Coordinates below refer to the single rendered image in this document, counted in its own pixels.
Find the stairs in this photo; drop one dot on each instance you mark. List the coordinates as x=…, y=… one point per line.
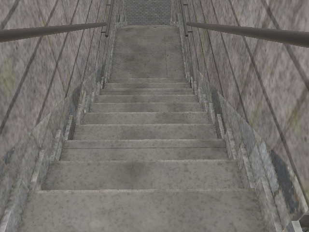
x=148, y=26
x=145, y=159

